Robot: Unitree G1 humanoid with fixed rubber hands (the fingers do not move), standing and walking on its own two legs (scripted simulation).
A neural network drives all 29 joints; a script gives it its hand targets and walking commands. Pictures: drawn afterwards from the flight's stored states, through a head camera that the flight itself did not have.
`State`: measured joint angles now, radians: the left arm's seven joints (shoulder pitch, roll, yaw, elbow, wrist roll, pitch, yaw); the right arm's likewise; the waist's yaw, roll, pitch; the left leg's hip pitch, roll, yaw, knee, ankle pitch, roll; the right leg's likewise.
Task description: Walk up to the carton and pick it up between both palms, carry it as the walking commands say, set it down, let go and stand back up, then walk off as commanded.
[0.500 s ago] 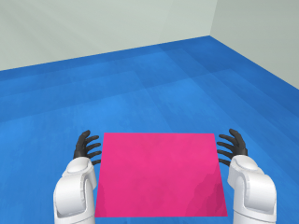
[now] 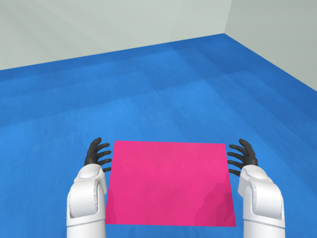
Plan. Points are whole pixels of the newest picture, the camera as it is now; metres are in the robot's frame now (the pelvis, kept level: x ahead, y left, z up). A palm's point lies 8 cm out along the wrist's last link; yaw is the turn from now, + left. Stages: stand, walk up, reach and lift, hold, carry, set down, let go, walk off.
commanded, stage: carry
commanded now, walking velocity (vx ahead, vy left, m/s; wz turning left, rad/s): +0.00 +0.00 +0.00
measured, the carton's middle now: (168, 183) +0.28 +0.00 -0.03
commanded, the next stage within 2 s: hold in 1.74 s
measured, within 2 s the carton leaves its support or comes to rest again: neither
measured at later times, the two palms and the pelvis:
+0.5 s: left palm (97, 174) +0.27 +0.18 +0.03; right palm (242, 173) +0.28 -0.19 +0.03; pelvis +0.01 +0.00 +0.00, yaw +0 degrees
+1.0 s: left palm (98, 176) +0.27 +0.18 +0.02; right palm (241, 173) +0.28 -0.19 +0.02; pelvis +0.01 -0.01 +0.00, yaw +0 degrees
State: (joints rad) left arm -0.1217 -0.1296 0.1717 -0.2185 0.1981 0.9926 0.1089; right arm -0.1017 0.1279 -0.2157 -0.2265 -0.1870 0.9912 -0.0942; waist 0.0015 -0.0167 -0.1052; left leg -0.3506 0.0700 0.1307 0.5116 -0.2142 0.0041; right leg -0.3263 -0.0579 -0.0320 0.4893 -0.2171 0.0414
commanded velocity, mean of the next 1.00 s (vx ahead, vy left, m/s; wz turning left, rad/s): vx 0.00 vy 0.00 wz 0.00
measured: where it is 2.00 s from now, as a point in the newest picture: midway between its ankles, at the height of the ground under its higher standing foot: outside the picture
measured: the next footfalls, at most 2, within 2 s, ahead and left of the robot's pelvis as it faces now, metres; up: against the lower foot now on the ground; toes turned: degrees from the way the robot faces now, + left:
none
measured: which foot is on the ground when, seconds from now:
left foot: down 0.00-1.00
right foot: down 0.00-1.00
